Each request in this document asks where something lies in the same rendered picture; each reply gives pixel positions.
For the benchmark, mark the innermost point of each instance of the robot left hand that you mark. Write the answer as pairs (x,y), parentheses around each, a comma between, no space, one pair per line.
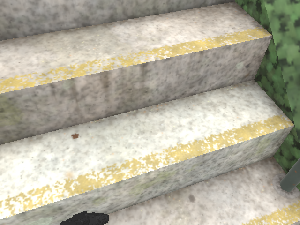
(85,218)

